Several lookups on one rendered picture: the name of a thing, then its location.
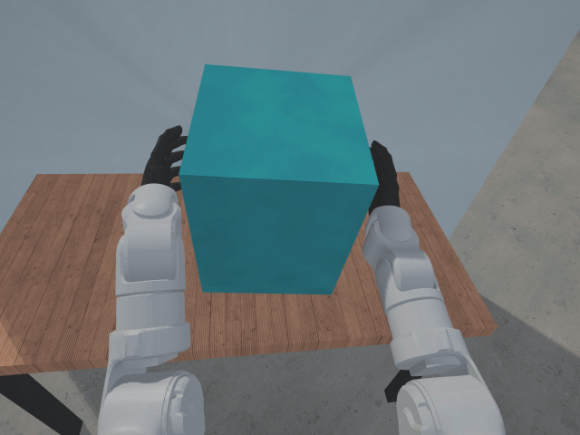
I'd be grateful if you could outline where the robot left hand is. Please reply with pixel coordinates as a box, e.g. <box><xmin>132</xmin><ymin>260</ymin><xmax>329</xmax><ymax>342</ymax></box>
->
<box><xmin>141</xmin><ymin>125</ymin><xmax>188</xmax><ymax>191</ymax></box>

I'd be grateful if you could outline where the robot right upper arm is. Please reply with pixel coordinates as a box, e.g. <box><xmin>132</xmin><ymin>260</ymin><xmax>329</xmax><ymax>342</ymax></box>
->
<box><xmin>397</xmin><ymin>374</ymin><xmax>505</xmax><ymax>435</ymax></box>

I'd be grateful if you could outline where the left robot forearm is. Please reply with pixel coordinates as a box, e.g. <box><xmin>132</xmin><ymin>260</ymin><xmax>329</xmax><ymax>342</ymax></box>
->
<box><xmin>97</xmin><ymin>183</ymin><xmax>190</xmax><ymax>435</ymax></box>

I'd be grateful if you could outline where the table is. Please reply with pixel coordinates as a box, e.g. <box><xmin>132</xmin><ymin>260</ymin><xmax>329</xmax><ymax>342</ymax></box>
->
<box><xmin>0</xmin><ymin>172</ymin><xmax>498</xmax><ymax>435</ymax></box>

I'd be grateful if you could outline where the carton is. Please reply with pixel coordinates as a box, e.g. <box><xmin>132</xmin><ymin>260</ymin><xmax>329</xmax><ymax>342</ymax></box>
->
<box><xmin>179</xmin><ymin>64</ymin><xmax>379</xmax><ymax>295</ymax></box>

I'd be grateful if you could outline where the right robot forearm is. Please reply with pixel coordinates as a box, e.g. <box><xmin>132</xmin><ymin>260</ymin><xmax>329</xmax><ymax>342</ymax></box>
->
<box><xmin>362</xmin><ymin>206</ymin><xmax>506</xmax><ymax>435</ymax></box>

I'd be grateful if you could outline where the robot left upper arm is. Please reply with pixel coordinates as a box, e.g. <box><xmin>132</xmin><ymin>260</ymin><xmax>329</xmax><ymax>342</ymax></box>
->
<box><xmin>99</xmin><ymin>370</ymin><xmax>205</xmax><ymax>435</ymax></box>

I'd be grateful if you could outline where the robot right hand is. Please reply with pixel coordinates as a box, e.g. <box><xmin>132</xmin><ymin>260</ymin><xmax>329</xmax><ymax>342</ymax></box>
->
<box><xmin>368</xmin><ymin>140</ymin><xmax>400</xmax><ymax>216</ymax></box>

